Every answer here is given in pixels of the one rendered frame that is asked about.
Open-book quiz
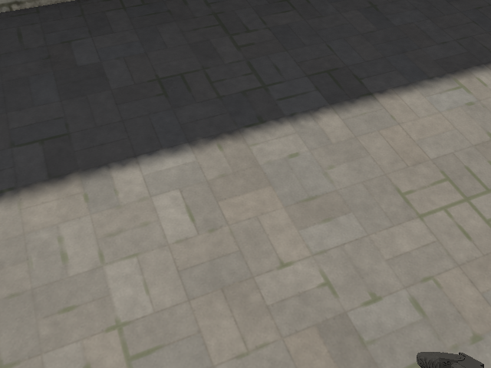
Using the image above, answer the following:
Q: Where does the right robot hand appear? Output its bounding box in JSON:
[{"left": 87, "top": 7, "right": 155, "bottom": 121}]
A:
[{"left": 417, "top": 352, "right": 484, "bottom": 368}]

